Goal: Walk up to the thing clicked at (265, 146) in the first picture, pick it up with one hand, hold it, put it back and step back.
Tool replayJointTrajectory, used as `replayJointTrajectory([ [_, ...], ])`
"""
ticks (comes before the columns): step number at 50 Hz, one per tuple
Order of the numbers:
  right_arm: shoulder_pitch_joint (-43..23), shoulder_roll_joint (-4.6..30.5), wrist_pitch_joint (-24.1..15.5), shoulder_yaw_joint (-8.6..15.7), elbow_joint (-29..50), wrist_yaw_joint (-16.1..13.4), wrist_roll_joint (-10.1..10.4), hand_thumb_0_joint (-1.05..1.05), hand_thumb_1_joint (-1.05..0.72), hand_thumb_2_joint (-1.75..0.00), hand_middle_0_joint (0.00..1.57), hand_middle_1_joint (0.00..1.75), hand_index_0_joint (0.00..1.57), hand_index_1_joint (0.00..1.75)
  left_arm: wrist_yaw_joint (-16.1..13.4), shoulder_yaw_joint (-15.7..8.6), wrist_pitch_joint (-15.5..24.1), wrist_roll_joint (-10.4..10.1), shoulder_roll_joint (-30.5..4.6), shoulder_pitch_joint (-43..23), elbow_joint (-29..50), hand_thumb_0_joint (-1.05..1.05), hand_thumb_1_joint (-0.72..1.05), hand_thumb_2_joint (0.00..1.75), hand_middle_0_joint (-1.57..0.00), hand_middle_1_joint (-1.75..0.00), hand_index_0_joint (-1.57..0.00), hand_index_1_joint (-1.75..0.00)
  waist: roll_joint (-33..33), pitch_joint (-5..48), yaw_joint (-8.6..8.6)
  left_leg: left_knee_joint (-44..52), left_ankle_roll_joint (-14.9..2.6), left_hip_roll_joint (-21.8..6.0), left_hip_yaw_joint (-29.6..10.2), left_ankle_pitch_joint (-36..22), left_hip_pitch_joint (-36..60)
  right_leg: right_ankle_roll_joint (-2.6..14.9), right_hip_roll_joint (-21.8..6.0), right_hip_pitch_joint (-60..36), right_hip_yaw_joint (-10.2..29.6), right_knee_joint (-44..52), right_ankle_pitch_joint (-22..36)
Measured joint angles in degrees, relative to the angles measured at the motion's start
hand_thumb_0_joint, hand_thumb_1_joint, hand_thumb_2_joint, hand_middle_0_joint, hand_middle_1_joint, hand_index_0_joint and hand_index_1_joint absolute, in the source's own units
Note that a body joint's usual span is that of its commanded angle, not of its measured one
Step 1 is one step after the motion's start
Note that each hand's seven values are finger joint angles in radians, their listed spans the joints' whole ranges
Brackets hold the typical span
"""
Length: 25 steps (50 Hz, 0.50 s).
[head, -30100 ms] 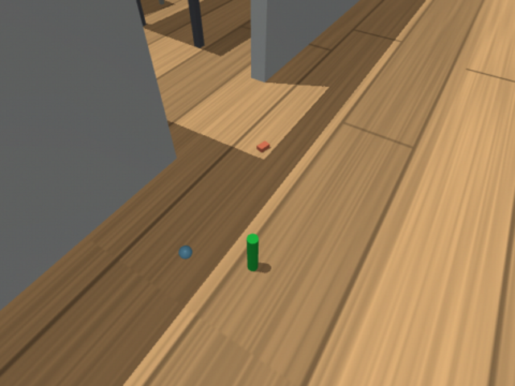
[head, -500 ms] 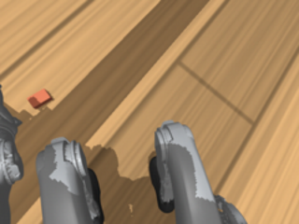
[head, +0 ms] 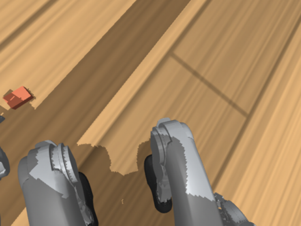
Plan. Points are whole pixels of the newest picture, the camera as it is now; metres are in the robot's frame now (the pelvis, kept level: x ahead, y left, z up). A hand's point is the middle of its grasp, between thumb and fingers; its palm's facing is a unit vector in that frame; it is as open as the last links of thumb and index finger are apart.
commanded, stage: rise first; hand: left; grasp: from above
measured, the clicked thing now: (18, 97) +0.47 +0.32 -0.30
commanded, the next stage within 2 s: approach in 1.76 s
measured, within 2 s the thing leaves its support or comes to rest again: neither
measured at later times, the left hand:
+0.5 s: hand out of the picture +0.44 +0.36 -0.18, palm faces -0.28 -0.30 -0.91, open 12.7 cm
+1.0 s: hand out of the picture +0.44 +0.36 -0.18, palm faces -0.28 -0.30 -0.91, open 12.3 cm
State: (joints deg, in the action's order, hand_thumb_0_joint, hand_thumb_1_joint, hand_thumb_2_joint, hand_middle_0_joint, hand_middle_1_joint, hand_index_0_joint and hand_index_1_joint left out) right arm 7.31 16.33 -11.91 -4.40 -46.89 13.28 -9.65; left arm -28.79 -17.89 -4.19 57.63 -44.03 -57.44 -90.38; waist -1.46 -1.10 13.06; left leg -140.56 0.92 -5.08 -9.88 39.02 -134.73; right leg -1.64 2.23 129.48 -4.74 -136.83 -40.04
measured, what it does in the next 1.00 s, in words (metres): stands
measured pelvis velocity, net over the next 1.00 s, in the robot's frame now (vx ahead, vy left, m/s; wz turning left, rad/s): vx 0.00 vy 0.00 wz -0.03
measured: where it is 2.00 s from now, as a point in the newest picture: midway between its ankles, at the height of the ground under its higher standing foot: (124, 202)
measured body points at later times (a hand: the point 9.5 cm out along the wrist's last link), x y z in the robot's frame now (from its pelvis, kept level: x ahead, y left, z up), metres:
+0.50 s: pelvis +0.00 +0.00 -0.01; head +0.26 +0.07 +0.36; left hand +0.45 +0.37 -0.13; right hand +0.04 -0.26 -0.11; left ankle +0.07 +0.14 -0.28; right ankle +0.09 -0.12 -0.28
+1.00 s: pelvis +0.00 +0.00 +0.00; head +0.25 +0.08 +0.36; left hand +0.45 +0.38 -0.13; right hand +0.04 -0.25 -0.10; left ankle +0.07 +0.14 -0.28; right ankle +0.09 -0.12 -0.28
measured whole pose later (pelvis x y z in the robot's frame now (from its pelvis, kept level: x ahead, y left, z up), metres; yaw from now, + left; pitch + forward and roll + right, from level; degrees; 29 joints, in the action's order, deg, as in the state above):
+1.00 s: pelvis +0.00 +0.00 +0.00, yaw -2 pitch +31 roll -9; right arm 8.8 17.4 -14.5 -7.6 -45.1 16.7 -9.5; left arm -27.9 -17.6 -6.7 56.1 -48.4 -59.0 -90.9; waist -2.1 -3.0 15.2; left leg -142.0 0.6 -4.7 -11.6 39.1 -135.1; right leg -2.2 2.6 128.7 -6.1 -136.7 -39.8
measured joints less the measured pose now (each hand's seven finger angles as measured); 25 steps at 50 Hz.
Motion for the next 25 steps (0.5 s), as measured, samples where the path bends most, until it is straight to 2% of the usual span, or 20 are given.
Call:
replayJointTrajectory([
  [25, 0.4, 1.2, -0.9, -2.5, 1.5, 1.8, -0.3, 0.01, -0.92, -0.91, 0.20, 0.30, 0.20, 0.30, -0.5, -0.4, 0.0, -0.4, -3.9, -1.8, -2.2, 0.00, -0.31, 0.78, -0.31, -0.90, -0.32, -0.89, -0.8, -2.2, 1.79, -1.6, -0.03, 0.0, -1.4, 0.1, -0.6, -0.34, 0.5, 0.1, -1.0, -0.6, 0.5],
])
